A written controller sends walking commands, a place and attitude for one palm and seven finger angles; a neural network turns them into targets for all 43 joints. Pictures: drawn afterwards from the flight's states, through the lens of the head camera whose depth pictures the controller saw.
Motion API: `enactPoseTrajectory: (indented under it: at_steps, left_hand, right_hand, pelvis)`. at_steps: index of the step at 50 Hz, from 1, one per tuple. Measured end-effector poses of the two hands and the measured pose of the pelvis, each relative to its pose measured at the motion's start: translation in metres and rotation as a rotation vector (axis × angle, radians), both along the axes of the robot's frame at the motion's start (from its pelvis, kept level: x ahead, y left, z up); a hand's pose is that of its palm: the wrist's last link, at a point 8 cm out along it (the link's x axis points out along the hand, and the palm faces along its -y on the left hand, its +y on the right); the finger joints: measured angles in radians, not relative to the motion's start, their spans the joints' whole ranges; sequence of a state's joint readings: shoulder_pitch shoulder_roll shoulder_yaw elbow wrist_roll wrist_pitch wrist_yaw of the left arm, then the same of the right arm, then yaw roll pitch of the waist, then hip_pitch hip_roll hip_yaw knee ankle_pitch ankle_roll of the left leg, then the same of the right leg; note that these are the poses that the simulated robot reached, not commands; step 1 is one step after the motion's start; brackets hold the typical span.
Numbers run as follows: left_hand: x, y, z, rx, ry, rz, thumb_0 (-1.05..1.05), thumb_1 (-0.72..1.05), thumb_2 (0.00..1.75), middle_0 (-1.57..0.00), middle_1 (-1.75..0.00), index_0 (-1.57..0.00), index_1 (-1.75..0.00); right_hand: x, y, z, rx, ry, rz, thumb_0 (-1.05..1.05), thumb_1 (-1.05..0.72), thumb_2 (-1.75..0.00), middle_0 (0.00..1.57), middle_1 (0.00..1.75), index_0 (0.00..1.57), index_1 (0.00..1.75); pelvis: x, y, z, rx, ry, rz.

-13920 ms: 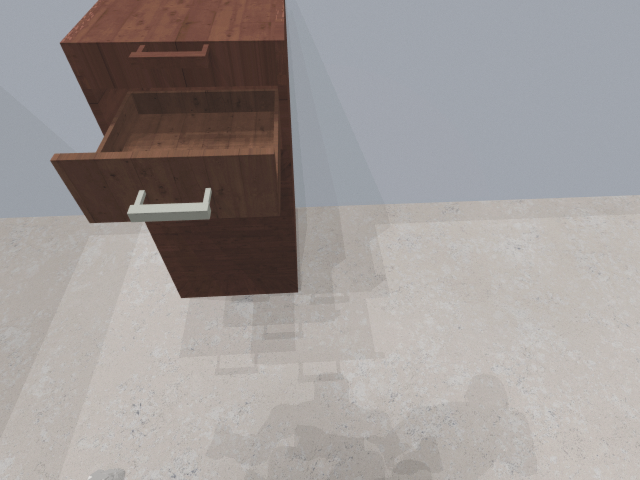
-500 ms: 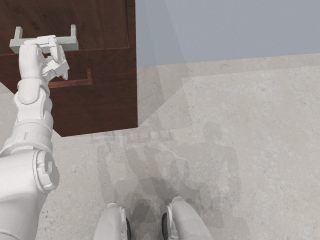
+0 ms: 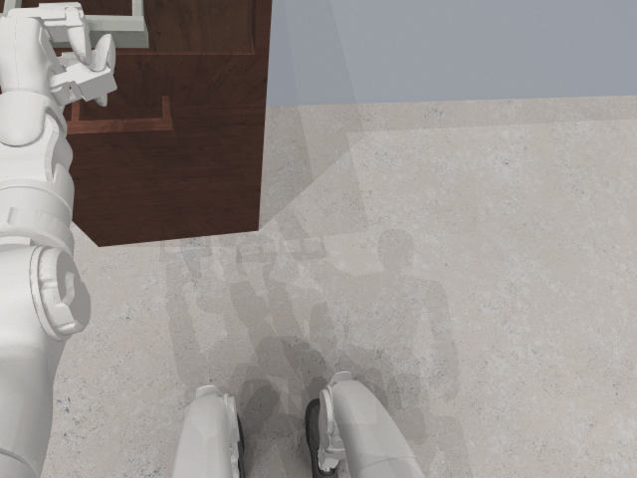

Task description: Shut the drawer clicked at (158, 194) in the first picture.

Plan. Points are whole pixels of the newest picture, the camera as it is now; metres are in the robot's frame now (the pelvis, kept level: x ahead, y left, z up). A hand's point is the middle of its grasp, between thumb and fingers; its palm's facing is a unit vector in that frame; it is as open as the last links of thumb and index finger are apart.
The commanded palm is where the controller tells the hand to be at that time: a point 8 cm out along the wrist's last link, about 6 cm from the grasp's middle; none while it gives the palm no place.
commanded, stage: pull the fist back off the drawer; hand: left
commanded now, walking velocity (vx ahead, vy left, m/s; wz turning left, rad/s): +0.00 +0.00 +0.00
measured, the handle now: (77, 15) +0.64 +0.20 +0.08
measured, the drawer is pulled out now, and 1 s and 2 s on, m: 0.00 0.00 0.00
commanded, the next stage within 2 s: draw the hand back to the body in 0.66 s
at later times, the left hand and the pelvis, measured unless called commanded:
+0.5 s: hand (106, 70) +0.56 +0.17 +0.08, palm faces +0.04 -1.00 -0.04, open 2.8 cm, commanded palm +0.54 +0.19 +0.08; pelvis +0.00 +0.01 +0.00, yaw +0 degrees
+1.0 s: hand (93, 90) +0.51 +0.17 +0.11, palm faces +0.06 -1.00 -0.06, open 3.2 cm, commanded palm +0.45 +0.22 +0.13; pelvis +0.06 -0.01 +0.05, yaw -1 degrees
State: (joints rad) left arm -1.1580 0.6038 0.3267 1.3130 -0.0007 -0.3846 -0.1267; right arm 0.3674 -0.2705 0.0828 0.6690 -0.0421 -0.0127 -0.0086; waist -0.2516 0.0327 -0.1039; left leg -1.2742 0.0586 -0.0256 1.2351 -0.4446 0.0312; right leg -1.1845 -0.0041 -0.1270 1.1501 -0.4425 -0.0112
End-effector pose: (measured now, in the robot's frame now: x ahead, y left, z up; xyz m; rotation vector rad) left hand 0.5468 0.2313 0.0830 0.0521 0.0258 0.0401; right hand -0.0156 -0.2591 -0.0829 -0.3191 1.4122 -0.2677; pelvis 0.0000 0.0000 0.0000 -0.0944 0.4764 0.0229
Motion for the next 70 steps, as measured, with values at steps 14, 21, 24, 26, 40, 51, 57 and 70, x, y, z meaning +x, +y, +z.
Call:
enactPoseTrajectory:
  at_steps: [14,21,24,26,40,51,57,70]
  left_hand:
    - [0.002,0.003,-0.001,-0.002,0.002,-0.006,-0.07,0.49,0.89,-1.4,-1.6,-1.4,-1.6]
    - [-0.002,-0.001,-0.002,-0.004,-0.007,-0.004,-0.06,0.56,0.88,-1.4,-1.6,-1.4,-1.6]
    - [-0.004,-0.006,-0.002,-0.007,-0.006,0.0,-0.06,0.61,0.89,-1.4,-1.6,-1.4,-1.6]
    - [-0.006,-0.009,-0.002,-0.008,-0.005,0.003,-0.06,0.64,0.89,-1.4,-1.6,-1.4,-1.6]
    - [-0.011,-0.023,-0.002,-0.009,-0.011,0.016,-0.04,0.8,0.91,-1.4,-1.6,-1.4,-1.6]
    - [-0.072,-0.008,0.037,0.007,-0.026,0.02,0.01,0.88,0.9,-1.4,-1.6,-1.39,-1.6]
    - [-0.115,0.001,0.064,0.005,-0.06,0.034,0.02,0.9,0.9,-1.4,-1.6,-1.39,-1.6]
    - [-0.198,0.008,0.109,0.178,0.001,0.113,0.02,0.9,0.9,-1.4,-1.6,-1.4,-1.6]
  right_hand:
    - [-0.016,0.009,0.001,0.006,0.016,0.001,0.0,-0.9,-0.9,0.21,0.3,0.2,0.3]
    - [-0.012,0.013,0.0,0.035,0.032,-0.002,0.0,-0.9,-0.9,0.21,0.29,0.2,0.3]
    - [-0.006,0.014,0.0,0.052,0.03,-0.002,0.0,-0.9,-0.9,0.21,0.29,0.2,0.3]
    - [0.0,0.014,0.0,0.06,0.022,-0.002,0.0,-0.9,-0.9,0.21,0.29,0.2,0.3]
    - [0.057,0.003,0.003,0.089,-0.053,-0.015,0.0,-0.9,-0.9,0.21,0.29,0.2,0.3]
    - [0.118,0.0,0.032,0.146,-0.193,-0.041,0.0,-0.91,-0.9,0.2,0.29,0.2,0.3]
    - [0.172,-0.004,0.051,0.145,-0.343,0.031,0.0,-0.91,-0.9,0.21,0.29,0.2,0.3]
    - [0.265,0.012,0.1,0.15,-0.642,0.152,0.01,-0.91,-0.9,0.2,0.29,0.2,0.3]
  pelvis:
    - [-0.006,0.006,-0.003,-0.006,0.006,-0.002]
    - [-0.001,0.008,0.0,-0.002,-0.002,-0.003]
    - [0.002,0.007,0.003,0.003,-0.009,-0.006]
    - [0.006,0.007,0.005,0.007,-0.013,-0.009]
    - [0.035,-0.002,0.02,0.032,-0.045,-0.027]
    - [0.066,-0.01,0.058,0.055,-0.147,-0.041]
    - [0.075,-0.012,0.072,0.062,-0.22,-0.017]
    - [0.075,-0.014,0.096,0.09,-0.386,-0.004]
